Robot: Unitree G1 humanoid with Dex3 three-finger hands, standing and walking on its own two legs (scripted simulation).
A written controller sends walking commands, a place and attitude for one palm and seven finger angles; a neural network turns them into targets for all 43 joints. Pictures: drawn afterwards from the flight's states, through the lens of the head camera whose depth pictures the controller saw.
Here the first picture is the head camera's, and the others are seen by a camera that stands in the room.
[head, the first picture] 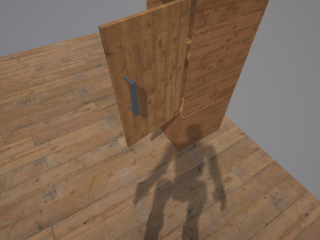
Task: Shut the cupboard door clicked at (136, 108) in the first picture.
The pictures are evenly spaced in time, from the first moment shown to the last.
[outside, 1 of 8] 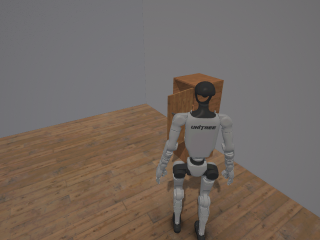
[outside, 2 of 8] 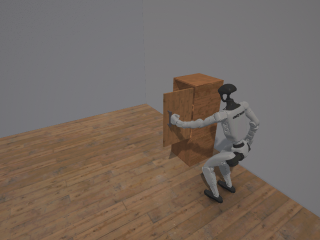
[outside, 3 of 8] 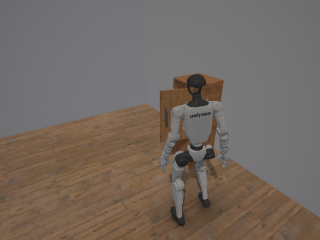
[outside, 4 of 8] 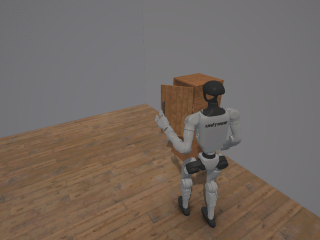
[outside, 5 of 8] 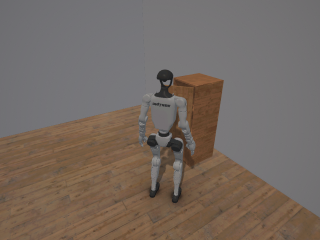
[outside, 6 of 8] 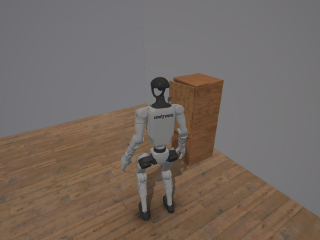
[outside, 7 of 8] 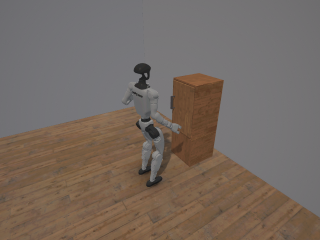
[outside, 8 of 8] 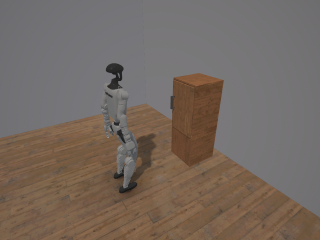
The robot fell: no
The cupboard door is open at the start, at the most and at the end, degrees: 100 100 0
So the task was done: yes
